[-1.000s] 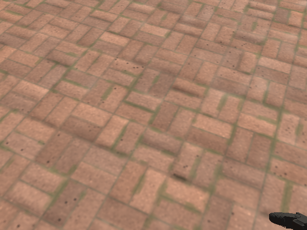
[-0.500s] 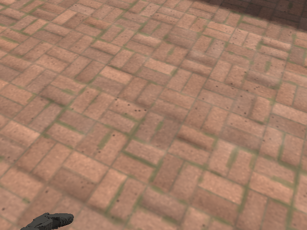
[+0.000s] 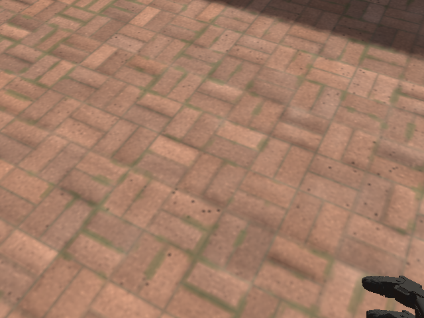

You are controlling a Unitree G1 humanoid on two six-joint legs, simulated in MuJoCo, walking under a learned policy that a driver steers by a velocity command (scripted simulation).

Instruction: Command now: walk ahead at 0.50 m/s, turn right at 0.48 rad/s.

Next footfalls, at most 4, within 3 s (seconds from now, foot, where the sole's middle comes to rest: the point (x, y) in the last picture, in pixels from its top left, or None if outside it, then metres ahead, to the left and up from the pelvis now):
0.04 left None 0.18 0.14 -0.78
0.54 right None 0.41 -0.18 -0.78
1.02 left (285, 241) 0.75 -0.13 -0.78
1.52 right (393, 251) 0.74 -0.49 -0.78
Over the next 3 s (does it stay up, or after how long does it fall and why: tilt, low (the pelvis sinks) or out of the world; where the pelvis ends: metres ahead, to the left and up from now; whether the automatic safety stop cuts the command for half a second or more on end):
stays up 0.78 -0.44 0.00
